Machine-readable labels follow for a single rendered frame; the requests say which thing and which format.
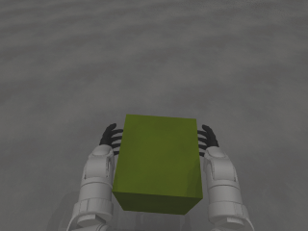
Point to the carton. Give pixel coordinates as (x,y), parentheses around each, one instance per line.
(158,165)

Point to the left robot hand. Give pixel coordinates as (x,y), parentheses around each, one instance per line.
(107,138)

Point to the left robot forearm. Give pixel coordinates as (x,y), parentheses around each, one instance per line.
(95,204)

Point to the right robot forearm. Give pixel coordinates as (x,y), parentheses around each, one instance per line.
(226,207)

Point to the right robot hand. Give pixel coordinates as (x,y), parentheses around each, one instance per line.
(210,139)

